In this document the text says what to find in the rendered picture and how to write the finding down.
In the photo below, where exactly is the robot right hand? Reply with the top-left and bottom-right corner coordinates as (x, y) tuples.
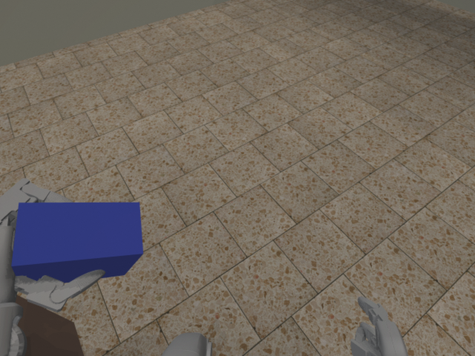
(350, 296), (408, 356)

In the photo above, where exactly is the robot left thigh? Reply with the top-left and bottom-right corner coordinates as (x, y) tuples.
(161, 332), (212, 356)

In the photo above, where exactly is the robot left forearm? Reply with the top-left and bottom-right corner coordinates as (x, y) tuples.
(0, 303), (27, 356)

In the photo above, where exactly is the table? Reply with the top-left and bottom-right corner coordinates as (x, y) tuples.
(16, 295), (84, 356)

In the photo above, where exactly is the sponge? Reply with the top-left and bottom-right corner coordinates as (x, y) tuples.
(11, 202), (143, 283)

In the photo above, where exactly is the robot left hand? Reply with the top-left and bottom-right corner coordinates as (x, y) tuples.
(0, 178), (105, 312)

